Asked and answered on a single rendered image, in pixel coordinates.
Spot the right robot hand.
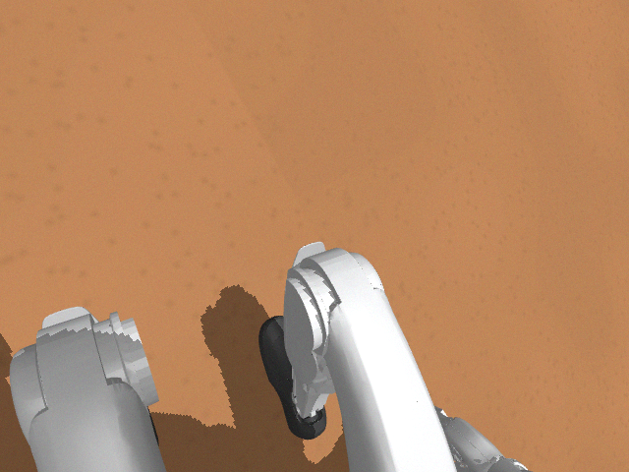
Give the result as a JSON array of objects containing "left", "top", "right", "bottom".
[{"left": 434, "top": 406, "right": 505, "bottom": 472}]

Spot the right robot foot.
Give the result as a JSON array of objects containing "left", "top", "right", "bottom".
[{"left": 258, "top": 316, "right": 326, "bottom": 440}]

